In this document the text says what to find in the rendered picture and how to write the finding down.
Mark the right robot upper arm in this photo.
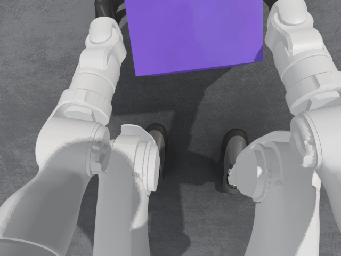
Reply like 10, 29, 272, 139
289, 104, 341, 233

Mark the right robot shin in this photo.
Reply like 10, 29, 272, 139
228, 131, 321, 195

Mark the left robot forearm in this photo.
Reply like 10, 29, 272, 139
35, 17, 127, 164

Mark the carton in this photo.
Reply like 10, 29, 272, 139
125, 0, 263, 76

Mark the left robot upper arm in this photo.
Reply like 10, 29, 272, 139
0, 116, 111, 256

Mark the robot left hand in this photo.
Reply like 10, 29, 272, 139
94, 0, 126, 25

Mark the right robot forearm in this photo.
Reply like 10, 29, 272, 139
265, 0, 341, 116

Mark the left robot foot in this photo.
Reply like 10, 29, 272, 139
146, 123, 168, 187

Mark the robot right hand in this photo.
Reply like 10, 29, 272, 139
263, 0, 278, 11

